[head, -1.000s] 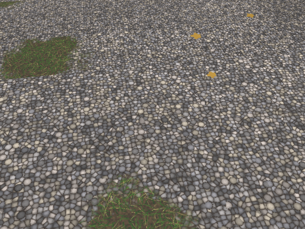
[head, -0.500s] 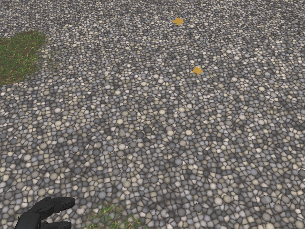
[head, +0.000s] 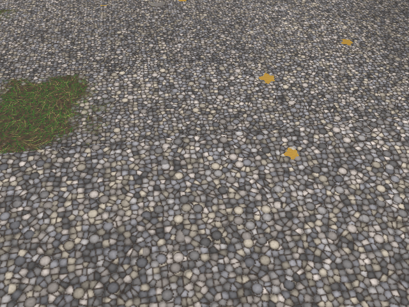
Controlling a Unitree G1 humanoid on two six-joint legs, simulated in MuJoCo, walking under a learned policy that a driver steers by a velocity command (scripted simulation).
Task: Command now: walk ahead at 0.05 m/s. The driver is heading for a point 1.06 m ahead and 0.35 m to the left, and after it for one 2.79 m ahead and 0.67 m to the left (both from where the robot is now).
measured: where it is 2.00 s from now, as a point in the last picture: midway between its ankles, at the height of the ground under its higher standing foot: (193, 212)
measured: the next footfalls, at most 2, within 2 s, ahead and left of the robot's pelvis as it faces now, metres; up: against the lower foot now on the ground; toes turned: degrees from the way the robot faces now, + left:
left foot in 0.72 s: +0.35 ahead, +0.13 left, +0.00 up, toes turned +2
right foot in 1.28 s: +0.62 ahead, -0.12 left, +0.00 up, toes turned +3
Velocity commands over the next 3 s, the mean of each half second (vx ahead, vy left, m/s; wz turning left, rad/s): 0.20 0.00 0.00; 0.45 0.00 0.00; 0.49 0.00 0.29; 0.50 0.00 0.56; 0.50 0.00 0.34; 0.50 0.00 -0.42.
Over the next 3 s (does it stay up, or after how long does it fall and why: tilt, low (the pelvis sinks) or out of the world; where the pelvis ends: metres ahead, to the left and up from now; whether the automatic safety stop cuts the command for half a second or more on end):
stays up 1.18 0.38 -0.02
